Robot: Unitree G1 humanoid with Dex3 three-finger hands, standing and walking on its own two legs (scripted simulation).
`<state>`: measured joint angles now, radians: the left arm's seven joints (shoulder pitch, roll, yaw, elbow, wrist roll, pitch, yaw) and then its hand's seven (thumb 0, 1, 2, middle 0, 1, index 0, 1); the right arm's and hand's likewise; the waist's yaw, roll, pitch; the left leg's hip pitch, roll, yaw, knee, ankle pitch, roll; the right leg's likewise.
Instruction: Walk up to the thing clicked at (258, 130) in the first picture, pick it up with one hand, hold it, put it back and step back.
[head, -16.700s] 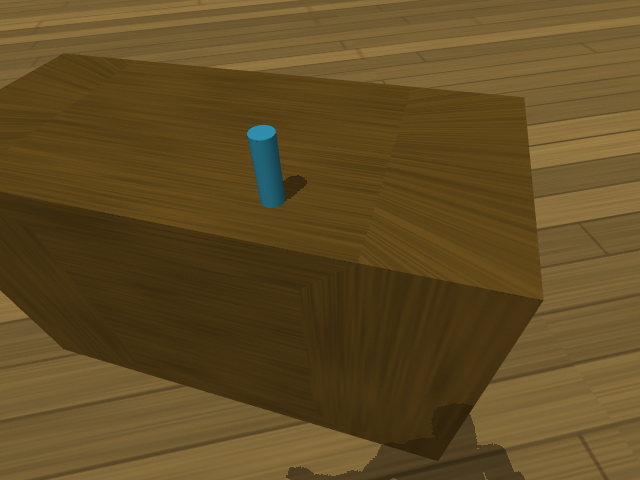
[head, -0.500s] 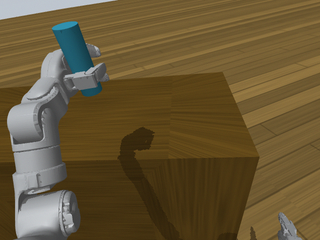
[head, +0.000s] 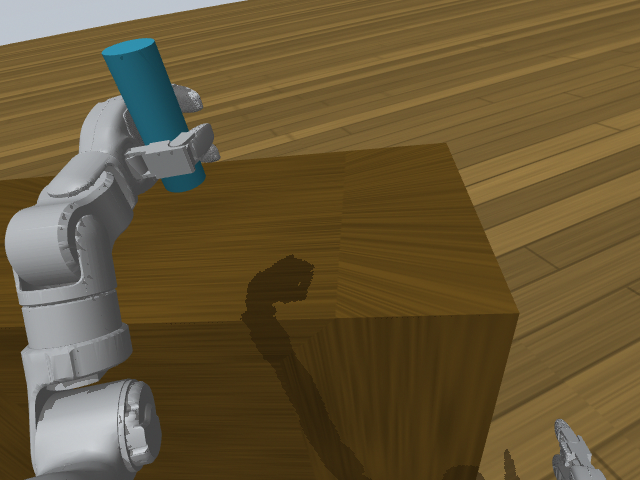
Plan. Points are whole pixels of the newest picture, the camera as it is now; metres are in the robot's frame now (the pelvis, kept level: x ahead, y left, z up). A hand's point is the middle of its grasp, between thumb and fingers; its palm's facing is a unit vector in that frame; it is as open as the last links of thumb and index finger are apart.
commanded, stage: hold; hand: left
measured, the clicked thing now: (160, 121) +0.35 +0.17 +0.36
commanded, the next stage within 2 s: crouch in 1.80 s
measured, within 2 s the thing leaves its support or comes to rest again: neither
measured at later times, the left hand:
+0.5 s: hand (176, 125) +0.35 +0.16 +0.36, palm faces +0.09 -1.00 +0.01, open 5.7 cm
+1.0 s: hand (177, 124) +0.35 +0.16 +0.36, palm faces +0.08 -1.00 -0.01, open 5.7 cm
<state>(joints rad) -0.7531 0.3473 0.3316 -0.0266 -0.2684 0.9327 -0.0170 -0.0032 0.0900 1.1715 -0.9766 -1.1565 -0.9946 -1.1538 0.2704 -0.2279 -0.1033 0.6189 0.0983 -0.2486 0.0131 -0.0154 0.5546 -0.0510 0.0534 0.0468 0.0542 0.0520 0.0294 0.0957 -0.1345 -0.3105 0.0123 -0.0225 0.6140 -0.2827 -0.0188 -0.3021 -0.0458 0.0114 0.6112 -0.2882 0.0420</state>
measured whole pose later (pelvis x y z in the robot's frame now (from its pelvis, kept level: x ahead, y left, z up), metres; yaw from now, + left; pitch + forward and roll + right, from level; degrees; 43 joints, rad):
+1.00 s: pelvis +0.00 +0.00 +0.00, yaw +0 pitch -1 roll +0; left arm -0.83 0.37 0.32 0.03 -0.26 0.95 -0.02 0.00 0.09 1.17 -0.97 -1.16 -0.99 -1.15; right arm 0.29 -0.22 -0.09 0.60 0.10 -0.26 0.01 -0.02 0.56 -0.05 0.05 0.05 0.05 0.05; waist 0.03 0.09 -0.14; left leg -0.32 0.01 -0.02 0.62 -0.28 -0.02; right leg -0.31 -0.05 0.02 0.62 -0.28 0.04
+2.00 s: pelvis -0.01 +0.00 +0.00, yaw +0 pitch -1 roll +0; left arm -0.78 0.37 0.33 0.01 -0.25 0.92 -0.02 0.00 0.09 1.18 -0.98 -1.16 -0.99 -1.15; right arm 0.29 -0.23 -0.09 0.60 0.10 -0.27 0.00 -0.02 0.56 -0.05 0.05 0.05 0.05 0.05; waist 0.03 0.08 -0.13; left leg -0.32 0.01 -0.02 0.63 -0.28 -0.02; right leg -0.32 -0.05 0.01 0.63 -0.29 0.04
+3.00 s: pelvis +0.02 +0.00 +0.00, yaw -1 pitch +4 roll +0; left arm -0.76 0.38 0.32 0.59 -0.15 0.29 -0.05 0.00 0.10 1.17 -0.98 -1.16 -0.99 -1.14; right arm 0.27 -0.22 -0.07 0.64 0.04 -0.30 -0.05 -0.01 0.56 -0.05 0.06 0.05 0.06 0.05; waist -0.03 0.04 -0.09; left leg -0.38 0.03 -0.01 0.61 -0.30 -0.02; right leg -0.37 -0.03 0.02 0.59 -0.29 0.04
